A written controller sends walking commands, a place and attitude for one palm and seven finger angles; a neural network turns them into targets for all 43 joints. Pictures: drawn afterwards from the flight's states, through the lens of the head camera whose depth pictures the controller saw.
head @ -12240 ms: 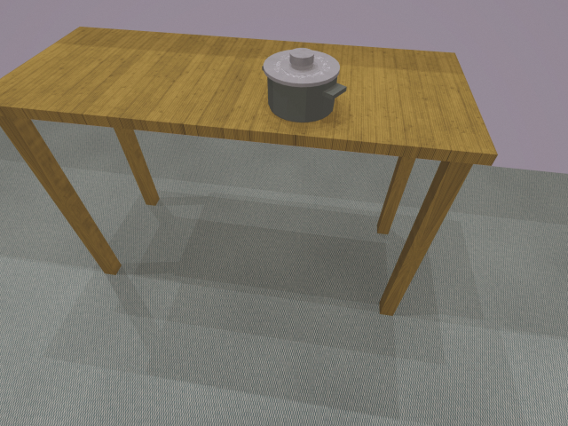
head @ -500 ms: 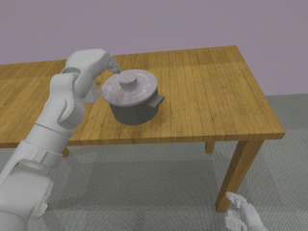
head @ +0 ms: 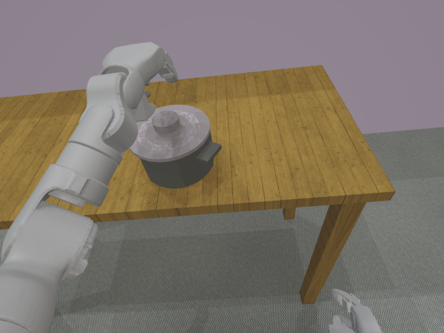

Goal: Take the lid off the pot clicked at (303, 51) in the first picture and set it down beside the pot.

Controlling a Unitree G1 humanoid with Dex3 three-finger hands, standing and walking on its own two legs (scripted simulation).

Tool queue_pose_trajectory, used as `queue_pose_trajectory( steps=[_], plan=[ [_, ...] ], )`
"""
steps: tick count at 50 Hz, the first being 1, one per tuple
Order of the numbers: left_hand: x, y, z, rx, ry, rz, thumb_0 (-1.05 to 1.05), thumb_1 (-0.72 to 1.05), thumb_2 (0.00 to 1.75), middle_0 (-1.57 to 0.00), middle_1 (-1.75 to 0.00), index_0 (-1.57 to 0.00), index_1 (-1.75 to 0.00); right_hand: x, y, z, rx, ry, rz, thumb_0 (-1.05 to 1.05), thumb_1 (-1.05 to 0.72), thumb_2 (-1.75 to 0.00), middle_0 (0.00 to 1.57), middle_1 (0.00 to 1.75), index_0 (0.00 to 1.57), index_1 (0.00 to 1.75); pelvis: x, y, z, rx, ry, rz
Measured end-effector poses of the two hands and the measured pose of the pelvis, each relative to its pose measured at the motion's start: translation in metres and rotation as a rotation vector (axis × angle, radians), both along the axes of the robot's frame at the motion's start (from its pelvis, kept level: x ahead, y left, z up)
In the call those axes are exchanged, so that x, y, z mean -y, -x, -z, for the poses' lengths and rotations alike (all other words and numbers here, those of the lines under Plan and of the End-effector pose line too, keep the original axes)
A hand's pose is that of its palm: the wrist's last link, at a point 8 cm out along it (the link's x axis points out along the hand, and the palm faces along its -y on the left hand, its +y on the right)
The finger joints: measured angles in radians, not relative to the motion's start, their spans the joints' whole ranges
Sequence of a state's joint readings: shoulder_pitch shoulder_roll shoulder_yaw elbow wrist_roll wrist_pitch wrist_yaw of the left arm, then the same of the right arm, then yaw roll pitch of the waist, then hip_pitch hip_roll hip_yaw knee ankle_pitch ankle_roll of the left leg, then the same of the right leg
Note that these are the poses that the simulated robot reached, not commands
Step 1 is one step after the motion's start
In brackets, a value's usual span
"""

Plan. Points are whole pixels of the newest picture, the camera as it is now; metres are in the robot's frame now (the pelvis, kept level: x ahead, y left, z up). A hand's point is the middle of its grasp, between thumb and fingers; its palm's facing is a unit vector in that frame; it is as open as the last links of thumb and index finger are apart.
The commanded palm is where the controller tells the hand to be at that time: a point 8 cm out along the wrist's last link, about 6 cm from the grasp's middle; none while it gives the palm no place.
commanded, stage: move the open hand above the knob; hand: left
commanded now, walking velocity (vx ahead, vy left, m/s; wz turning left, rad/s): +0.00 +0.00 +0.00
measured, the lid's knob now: (166, 122) +0.48 +0.12 +0.15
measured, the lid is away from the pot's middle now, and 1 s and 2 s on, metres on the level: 0.00 0.00 0.00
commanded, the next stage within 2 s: none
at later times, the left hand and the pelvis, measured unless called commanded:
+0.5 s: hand (161, 111) +0.43 +0.11 +0.21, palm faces -0.15 -0.03 -0.99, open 9.8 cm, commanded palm +0.41 +0.13 +0.29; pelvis +0.00 +0.01 +0.00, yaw +0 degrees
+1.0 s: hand (155, 93) +0.45 +0.12 +0.23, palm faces -0.08 -0.08 -0.99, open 9.8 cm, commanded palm +0.41 +0.13 +0.29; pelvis +0.00 +0.01 +0.00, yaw -1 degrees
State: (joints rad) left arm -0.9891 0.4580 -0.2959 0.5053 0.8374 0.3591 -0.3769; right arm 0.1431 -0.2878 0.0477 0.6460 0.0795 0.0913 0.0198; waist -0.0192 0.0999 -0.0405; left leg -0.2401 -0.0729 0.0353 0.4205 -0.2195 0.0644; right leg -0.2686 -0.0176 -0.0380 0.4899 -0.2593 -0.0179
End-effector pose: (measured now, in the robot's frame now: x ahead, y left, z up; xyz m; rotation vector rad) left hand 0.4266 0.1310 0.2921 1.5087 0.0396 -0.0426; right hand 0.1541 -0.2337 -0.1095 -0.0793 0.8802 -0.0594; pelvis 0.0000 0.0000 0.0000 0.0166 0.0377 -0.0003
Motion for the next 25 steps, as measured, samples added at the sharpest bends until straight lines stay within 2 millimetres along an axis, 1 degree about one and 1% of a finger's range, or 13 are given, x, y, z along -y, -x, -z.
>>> queue_pose_trajectory(
  steps=[2,4,6,8,10,12,14,16,19,22,24,25],
  plan=[
    [-0.004,-0.004,0.001,-0.013,0.009,-0.036,0.00,-0.36,1.68,-0.89,-0.08,-0.90,-0.09,0.001,0.000,0.000,-0.006,-0.007,0.000,0.01,-0.91,-0.90,0.20,0.30,0.19,0.30,0.000,-0.001,0.000,-0.009,0.000,0.000],
    [-0.003,-0.004,0.011,-0.044,-0.002,-0.048,0.00,-0.36,1.68,-0.89,-0.08,-0.89,-0.09,0.001,0.000,0.000,-0.015,-0.014,-0.002,0.01,-0.91,-0.90,0.20,0.30,0.19,0.30,0.000,-0.001,0.000,-0.013,0.001,-0.003],
    [0.004,-0.002,0.021,-0.076,-0.014,-0.024,0.00,-0.36,1.68,-0.89,-0.08,-0.89,-0.09,0.001,-0.001,0.001,-0.020,-0.015,-0.005,0.01,-0.91,-0.90,0.20,0.30,0.19,0.30,0.000,-0.002,0.000,-0.013,0.002,-0.008],
    [0.013,0.000,0.026,-0.088,-0.022,0.018,0.00,-0.36,1.68,-0.89,-0.08,-0.89,-0.09,0.000,-0.003,0.000,-0.014,-0.008,-0.006,0.01,-0.91,-0.90,0.20,0.30,0.19,0.30,-0.001,-0.002,0.000,-0.008,0.002,-0.009],
    [0.018,0.000,0.019,-0.072,-0.018,0.056,0.00,-0.36,1.68,-0.89,-0.08,-0.90,-0.09,-0.001,-0.005,-0.001,0.002,-0.002,-0.004,0.01,-0.91,-0.90,0.20,0.30,0.19,0.30,-0.002,-0.003,0.000,-0.003,0.003,-0.009],
    [0.019,-0.002,0.006,-0.037,-0.019,0.057,0.00,-0.36,1.68,-0.90,-0.08,-0.90,-0.09,-0.003,-0.006,-0.002,0.016,0.001,-0.001,0.01,-0.91,-0.90,0.20,0.30,0.19,0.30,-0.003,-0.003,0.000,-0.002,0.002,-0.007],
    [0.015,-0.005,-0.006,-0.012,-0.001,0.023,0.00,-0.36,1.68,-0.90,-0.08,-0.90,-0.09,-0.005,-0.006,-0.002,0.016,-0.005,0.001,0.01,-0.91,-0.90,0.20,0.30,0.19,0.30,-0.003,-0.004,0.000,-0.005,0.002,-0.005],
    [0.009,-0.008,-0.008,-0.015,0.014,-0.018,0.00,-0.36,1.68,-0.89,-0.08,-0.90,-0.09,-0.007,-0.004,-0.002,0.007,-0.018,-0.001,0.01,-0.91,-0.90,0.20,0.30,0.19,0.30,-0.004,-0.004,0.000,-0.009,0.001,-0.002],
    [0.006,-0.005,0.006,-0.051,0.011,-0.033,0.00,-0.36,1.68,-0.89,-0.08,-0.89,-0.09,-0.009,-0.002,-0.001,-0.004,-0.036,-0.004,0.01,-0.91,-0.90,0.20,0.30,0.19,0.30,-0.004,-0.003,0.000,-0.010,0.001,0.000],
    [0.012,0.003,0.026,-0.097,-0.015,0.008,0.00,-0.36,1.68,-0.89,-0.08,-0.89,-0.09,-0.011,-0.002,-0.001,-0.010,-0.036,-0.010,0.01,-0.91,-0.90,0.20,0.30,0.20,0.30,-0.006,0.000,0.000,-0.001,0.002,-0.004],
    [0.017,0.007,0.029,-0.103,-0.021,0.048,0.00,-0.36,1.68,-0.89,-0.08,-0.89,-0.09,-0.012,-0.002,-0.001,-0.003,-0.025,-0.013,0.01,-0.91,-0.90,0.20,0.30,0.20,0.30,-0.006,0.002,0.000,0.007,0.002,-0.007],
    [0.019,0.008,0.026,-0.091,-0.024,0.067,0.00,-0.36,1.68,-0.89,-0.08,-0.90,-0.09,-0.013,-0.003,-0.001,0.006,-0.019,-0.013,0.01,-0.90,-0.90,0.20,0.30,0.20,0.30,-0.006,0.002,0.000,0.009,0.003,-0.008]
  ],
)
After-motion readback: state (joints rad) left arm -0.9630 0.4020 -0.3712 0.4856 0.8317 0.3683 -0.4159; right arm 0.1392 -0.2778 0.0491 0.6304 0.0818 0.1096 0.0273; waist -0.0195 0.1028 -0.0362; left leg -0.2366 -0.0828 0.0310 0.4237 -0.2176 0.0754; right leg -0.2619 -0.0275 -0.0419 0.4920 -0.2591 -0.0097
